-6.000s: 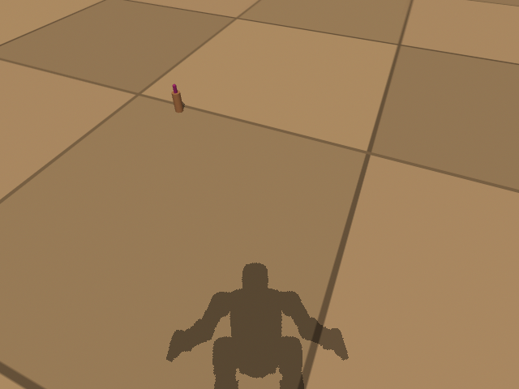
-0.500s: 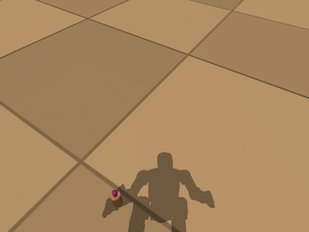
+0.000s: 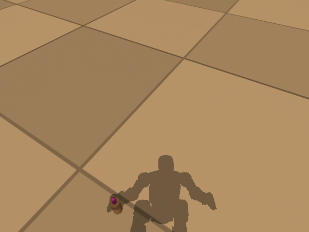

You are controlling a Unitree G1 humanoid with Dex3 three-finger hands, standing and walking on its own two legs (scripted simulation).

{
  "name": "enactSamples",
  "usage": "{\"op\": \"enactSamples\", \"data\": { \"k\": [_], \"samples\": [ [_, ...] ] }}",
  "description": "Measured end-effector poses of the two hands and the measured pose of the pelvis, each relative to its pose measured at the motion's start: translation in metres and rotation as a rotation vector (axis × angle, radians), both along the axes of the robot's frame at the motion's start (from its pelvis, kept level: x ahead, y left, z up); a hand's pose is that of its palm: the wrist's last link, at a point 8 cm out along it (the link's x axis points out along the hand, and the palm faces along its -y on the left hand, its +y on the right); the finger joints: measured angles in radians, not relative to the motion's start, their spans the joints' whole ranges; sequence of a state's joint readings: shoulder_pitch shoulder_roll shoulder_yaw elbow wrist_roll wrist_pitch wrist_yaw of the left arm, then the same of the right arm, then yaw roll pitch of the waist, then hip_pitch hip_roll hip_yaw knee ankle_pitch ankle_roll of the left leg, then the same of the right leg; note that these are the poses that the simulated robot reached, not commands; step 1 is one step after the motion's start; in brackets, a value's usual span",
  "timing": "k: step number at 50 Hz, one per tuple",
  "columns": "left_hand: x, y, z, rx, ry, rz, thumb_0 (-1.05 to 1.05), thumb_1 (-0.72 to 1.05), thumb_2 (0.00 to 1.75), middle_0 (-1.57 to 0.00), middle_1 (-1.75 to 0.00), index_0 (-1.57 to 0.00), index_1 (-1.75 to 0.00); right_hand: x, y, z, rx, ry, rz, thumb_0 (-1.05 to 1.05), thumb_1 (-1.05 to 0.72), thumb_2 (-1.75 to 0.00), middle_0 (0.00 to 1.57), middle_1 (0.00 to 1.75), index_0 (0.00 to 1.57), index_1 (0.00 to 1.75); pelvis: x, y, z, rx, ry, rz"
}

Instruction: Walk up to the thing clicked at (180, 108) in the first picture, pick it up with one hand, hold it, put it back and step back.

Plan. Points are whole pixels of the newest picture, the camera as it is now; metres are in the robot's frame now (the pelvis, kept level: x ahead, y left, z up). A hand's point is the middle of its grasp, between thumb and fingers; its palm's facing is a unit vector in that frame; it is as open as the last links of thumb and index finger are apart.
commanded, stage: walk up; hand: left
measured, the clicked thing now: (115, 204) +0.39 +0.22 -0.68
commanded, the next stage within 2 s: stand in 0.58 s
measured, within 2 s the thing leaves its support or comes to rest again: neither
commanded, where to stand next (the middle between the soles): +0.04 -0.01 m, yaw +0 degrees
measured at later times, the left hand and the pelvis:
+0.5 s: hand out of the picture +0.10 +0.25 -0.15, palm faces -0.03 -0.94 -0.34, open 7.4 cm; pelvis +0.01 +0.00 +0.00, yaw -1 degrees
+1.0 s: hand out of the picture +0.08 +0.25 -0.15, palm faces -0.03 -0.94 -0.34, open 7.4 cm; pelvis +0.00 +0.00 +0.00, yaw +0 degrees
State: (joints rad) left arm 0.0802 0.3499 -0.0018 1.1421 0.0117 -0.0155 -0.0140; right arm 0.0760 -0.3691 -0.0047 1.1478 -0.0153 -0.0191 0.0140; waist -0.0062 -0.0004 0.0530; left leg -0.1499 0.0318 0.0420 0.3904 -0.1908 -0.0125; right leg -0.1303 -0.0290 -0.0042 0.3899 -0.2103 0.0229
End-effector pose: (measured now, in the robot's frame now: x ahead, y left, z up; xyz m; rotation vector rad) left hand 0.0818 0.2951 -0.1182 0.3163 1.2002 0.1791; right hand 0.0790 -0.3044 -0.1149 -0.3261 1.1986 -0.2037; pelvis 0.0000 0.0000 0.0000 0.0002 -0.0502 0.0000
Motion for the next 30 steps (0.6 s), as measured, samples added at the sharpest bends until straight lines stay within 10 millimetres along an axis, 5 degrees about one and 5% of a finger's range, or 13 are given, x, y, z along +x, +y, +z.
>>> {"op": "enactSamples", "data": {
  "k": [11,30],
  "samples": [
    [0.006,-0.002,-0.002,-0.008,0.028,-0.005,0.01,0.90,0.90,-0.20,-0.30,-0.20,-0.30,-0.020,0.002,-0.004,0.004,0.061,-0.034,0.01,-0.90,-0.90,0.20,0.30,0.20,0.30,0.007,0.001,0.001,0.002,0.007,-0.007],
    [0.018,0.000,0.003,0.005,0.008,-0.003,0.01,0.90,0.90,-0.20,-0.30,-0.20,-0.30,0.008,0.007,-0.002,0.017,-0.002,-0.025,0.01,-0.90,-0.90,0.20,0.30,0.20,0.30,0.015,0.002,0.002,0.004,0.003,-0.015]
  ]
}}
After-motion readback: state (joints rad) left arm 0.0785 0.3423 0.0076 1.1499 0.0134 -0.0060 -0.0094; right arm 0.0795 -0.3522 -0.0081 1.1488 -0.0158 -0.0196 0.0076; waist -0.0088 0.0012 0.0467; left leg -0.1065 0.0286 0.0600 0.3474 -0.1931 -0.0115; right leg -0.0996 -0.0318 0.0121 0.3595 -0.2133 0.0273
